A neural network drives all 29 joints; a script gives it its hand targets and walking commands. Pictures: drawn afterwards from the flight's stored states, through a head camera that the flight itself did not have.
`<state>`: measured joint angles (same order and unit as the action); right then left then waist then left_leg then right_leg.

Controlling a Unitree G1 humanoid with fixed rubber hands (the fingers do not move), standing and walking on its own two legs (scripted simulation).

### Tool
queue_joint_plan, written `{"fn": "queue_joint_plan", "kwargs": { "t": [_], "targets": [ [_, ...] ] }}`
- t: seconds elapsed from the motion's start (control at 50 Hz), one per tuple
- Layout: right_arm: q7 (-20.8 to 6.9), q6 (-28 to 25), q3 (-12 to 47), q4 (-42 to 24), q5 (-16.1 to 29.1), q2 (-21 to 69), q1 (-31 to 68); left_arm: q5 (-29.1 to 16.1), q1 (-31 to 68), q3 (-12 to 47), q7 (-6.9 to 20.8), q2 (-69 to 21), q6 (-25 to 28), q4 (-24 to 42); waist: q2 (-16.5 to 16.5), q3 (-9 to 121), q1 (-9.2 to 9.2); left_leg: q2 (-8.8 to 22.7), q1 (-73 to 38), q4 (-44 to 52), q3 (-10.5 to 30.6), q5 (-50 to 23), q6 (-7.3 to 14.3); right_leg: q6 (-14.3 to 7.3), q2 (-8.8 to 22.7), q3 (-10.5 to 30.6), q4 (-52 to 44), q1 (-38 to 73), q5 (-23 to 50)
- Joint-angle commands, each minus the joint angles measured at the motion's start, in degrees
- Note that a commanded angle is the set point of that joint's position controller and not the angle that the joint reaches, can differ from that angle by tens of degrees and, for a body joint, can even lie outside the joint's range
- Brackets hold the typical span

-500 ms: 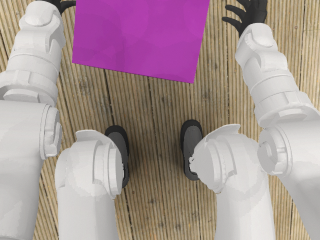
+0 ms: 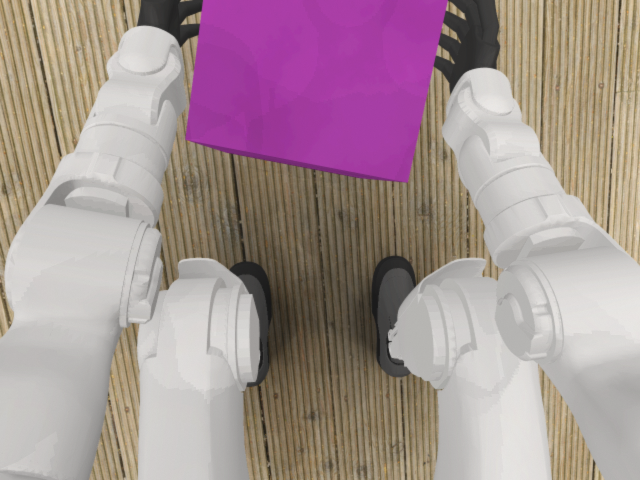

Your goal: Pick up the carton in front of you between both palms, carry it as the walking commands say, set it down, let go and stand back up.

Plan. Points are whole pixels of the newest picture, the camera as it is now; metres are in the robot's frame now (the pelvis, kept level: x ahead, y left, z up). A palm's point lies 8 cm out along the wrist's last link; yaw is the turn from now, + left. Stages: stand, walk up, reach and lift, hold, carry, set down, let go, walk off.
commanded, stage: reach and lift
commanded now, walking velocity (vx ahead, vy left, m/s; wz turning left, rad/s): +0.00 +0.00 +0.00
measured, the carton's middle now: (310, 81) +0.51 +0.05 -0.25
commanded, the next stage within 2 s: none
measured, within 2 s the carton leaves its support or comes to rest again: leaves its support in 0.30 s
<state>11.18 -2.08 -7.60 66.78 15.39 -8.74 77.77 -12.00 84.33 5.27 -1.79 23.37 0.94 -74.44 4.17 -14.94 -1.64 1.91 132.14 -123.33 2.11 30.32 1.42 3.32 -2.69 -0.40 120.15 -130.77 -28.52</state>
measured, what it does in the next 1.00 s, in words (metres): rises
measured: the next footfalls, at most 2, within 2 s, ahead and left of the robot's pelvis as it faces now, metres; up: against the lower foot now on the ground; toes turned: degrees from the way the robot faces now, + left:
none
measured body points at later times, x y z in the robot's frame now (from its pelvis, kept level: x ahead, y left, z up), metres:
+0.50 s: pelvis +0.00 +0.00 +0.01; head +0.31 +0.07 +0.33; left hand +0.52 +0.21 -0.11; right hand +0.52 -0.10 -0.11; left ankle +0.11 +0.12 -0.34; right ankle +0.14 -0.13 -0.34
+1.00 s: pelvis +0.02 -0.02 +0.13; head +0.25 +0.04 +0.52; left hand +0.47 +0.21 +0.06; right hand +0.50 -0.09 +0.07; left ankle +0.11 +0.12 -0.34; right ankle +0.13 -0.13 -0.34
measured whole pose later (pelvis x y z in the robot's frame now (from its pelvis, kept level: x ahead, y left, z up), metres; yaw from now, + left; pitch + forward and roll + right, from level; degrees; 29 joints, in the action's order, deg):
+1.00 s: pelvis +0.02 -0.02 +0.13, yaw +7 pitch +40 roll -1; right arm 8.5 16.5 -26.6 33.1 -7.2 7.1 47.2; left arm 9.5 52.2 -18.3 0.2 4.2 -17.7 -41.9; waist 2.4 11.2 -0.3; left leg -2.7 110.0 -97.8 3.6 28.2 -1.8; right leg 2.5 -5.4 2.8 98.2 -108.3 -30.4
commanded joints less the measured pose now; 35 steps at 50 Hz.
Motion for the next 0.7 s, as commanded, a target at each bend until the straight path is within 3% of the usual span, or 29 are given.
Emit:
{"fn": "queue_joint_plan", "kwargs": {
  "t": [0.0, 0.06, 0.16, 0.22, 0.3, 0.36, 0.38, 0.4, 0.48, 0.58, 0.62, 0.68],
  "targets": [
    [-1.56, -1.25, 0.52, -4.00, -2.81, 13.68, 10.01, 0.20, 17.60, 3.97, 1.40, -14.40, 1.13, 5.00, -9.01, 55.78, -0.20, -2.70, -32.98, 13.01, 2.12, -9.70, 0.31, 0.39, -3.92, -4.02, -6.54, 26.69, 10.00],
    [-5.99, -0.01, 2.33, -4.50, -4.55, 30.84, 19.62, 1.11, 25.63, 7.27, 5.49, -32.71, -0.23, 6.59, -10.00, 55.19, 0.55, -3.83, -32.21, 12.35, 1.69, -10.40, 0.04, -0.88, -5.19, -3.99, -5.40, 24.36, 9.98],
    [-10.64, 2.85, 2.48, -9.84, -7.35, 43.00, 25.42, 3.31, 25.08, 6.01, 9.56, -46.91, -2.71, 9.99, -10.54, 57.92, 1.48, -5.56, -32.86, 11.15, -0.48, -11.29, 0.10, -1.19, -6.82, -5.20, -4.46, 24.46, 9.32],
    [-11.73, 3.60, 4.84, -15.05, -5.33, 48.41, 27.37, 1.86, 24.74, 7.33, 10.00, -53.23, -3.45, 14.93, -11.05, 66.52, 1.84, -5.87, -38.70, 9.94, -1.25, -16.99, 0.30, -1.06, -7.53, -5.77, -3.53, 26.41, 13.31],
    [-12.04, 5.33, 10.98, -22.48, -1.57, 56.40, 28.49, -1.60, 28.09, 11.95, 9.15, -60.50, -4.46, 28.16, -11.08, 85.88, 2.71, -6.59, -51.76, 9.72, -2.45, -25.12, -0.40, -0.73, -8.41, -6.67, -3.25, 32.82, 18.44],
    [-12.27, 7.44, 15.42, -30.41, -0.81, 59.81, 29.26, -0.40, 25.63, 12.37, 8.00, -64.09, -6.99, 35.90, -12.64, 95.66, 4.33, -7.17, -61.14, 10.67, -3.24, -28.21, -0.97, -0.24, -8.89, -6.89, -4.77, 32.76, 17.74],
    [-12.48, 8.31, 16.34, -32.56, -1.52, 59.60, 29.54, 0.93, 22.44, 11.25, 7.92, -65.18, -8.35, 35.85, -12.77, 94.78, 4.89, -7.48, -61.84, 11.82, -3.43, -26.84, -1.05, -0.16, -8.89, -7.05, -5.74, 31.81, 15.69],
    [-12.67, 8.86, 16.48, -33.38, -2.47, 59.06, 30.42, 2.47, 19.59, 9.58, 8.09, -66.86, -9.30, 34.53, -12.80, 90.82, 5.89, -8.05, -56.85, 13.83, -3.86, -19.51, -0.86, -0.50, -8.66, -6.87, -6.62, 32.59, 11.46],
    [-13.41, 12.02, 17.18, -37.56, -6.51, 61.84, 28.66, 5.13, 15.81, 9.45, 10.19, -72.61, -12.78, 36.94, -10.53, 87.33, 2.40, -9.29, -54.78, 17.17, -4.35, -15.98, -1.24, -0.96, -9.19, -7.14, -11.02, 32.48, 7.97],
    [-14.18, 15.77, 7.58, -28.75, -16.02, 63.53, 21.85, 11.41, 10.68, 1.28, 13.19, -75.87, -16.26, 27.26, -9.74, 69.59, -1.32, -9.86, -43.30, 24.04, -3.45, -1.83, -1.44, -2.38, -8.67, -6.13, -18.02, 28.79, -1.09],
    [-14.93, 16.60, 4.65, -26.17, -18.53, 64.48, 20.21, 14.19, 9.31, -2.11, 13.84, -75.81, -16.85, 24.17, -9.56, 67.92, -0.86, -9.92, -42.80, 26.10, -3.34, -0.10, -1.26, -2.54, -8.64, -5.67, -19.92, 28.56, -2.19],
    [-15.97, 17.41, 4.44, -24.84, -19.47, 67.39, 18.67, 17.88, 5.74, -7.06, 14.14, -75.01, -17.00, 21.71, -6.98, 69.69, 2.18, -10.11, -44.70, 28.62, -4.11, -1.69, -0.51, -1.73, -8.86, -4.55, -23.49, 31.58, -1.83]
  ]
}}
